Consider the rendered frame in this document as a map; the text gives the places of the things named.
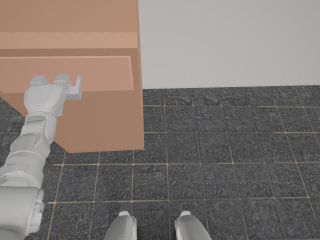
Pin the robot shin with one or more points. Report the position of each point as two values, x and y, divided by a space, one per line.
183 213
123 213

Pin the left robot upper arm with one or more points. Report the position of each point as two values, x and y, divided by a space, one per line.
21 210

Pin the left robot shin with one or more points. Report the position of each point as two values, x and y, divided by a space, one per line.
123 213

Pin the left robot forearm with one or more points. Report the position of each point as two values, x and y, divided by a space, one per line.
26 159

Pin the right robot shin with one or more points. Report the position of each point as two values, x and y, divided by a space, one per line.
183 213

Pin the drawer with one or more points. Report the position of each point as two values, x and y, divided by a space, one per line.
98 72

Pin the handle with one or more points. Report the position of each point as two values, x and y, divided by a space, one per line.
74 92

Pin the robot left hand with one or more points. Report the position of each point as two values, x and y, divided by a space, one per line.
43 96

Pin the cabinet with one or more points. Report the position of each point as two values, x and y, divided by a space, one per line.
102 120

